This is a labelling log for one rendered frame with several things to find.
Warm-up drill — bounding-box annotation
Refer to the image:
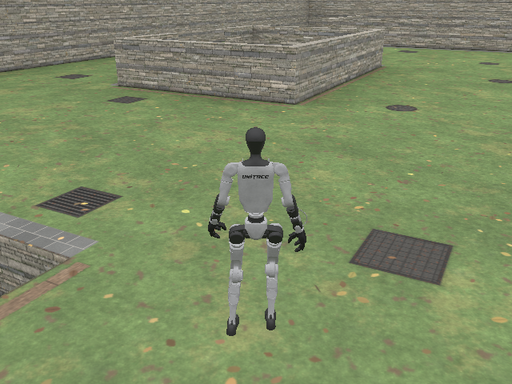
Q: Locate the left robot forearm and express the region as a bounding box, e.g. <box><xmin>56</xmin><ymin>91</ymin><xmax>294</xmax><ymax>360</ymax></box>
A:
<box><xmin>210</xmin><ymin>194</ymin><xmax>225</xmax><ymax>225</ymax></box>

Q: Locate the right robot forearm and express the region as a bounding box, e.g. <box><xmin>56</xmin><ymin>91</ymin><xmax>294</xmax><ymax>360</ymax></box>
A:
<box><xmin>286</xmin><ymin>195</ymin><xmax>304</xmax><ymax>234</ymax></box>

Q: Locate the left robot shin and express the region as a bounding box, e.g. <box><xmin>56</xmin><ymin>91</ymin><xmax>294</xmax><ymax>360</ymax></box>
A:
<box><xmin>228</xmin><ymin>269</ymin><xmax>241</xmax><ymax>325</ymax></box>

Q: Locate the right robot thigh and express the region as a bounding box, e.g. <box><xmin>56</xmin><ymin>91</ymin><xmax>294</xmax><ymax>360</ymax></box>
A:
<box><xmin>265</xmin><ymin>223</ymin><xmax>283</xmax><ymax>278</ymax></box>

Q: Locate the left robot hand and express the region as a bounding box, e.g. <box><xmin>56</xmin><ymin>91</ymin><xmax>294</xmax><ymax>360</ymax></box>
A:
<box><xmin>208</xmin><ymin>222</ymin><xmax>226</xmax><ymax>238</ymax></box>

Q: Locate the right robot hand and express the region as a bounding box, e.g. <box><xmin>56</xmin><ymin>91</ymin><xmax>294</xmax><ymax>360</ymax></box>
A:
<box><xmin>288</xmin><ymin>230</ymin><xmax>306</xmax><ymax>252</ymax></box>

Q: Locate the left robot upper arm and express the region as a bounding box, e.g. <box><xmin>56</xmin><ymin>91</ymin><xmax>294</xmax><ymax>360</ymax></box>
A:
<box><xmin>217</xmin><ymin>162</ymin><xmax>239</xmax><ymax>206</ymax></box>

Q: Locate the right robot upper arm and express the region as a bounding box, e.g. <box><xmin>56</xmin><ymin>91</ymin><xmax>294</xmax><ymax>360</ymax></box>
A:
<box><xmin>272</xmin><ymin>162</ymin><xmax>294</xmax><ymax>207</ymax></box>

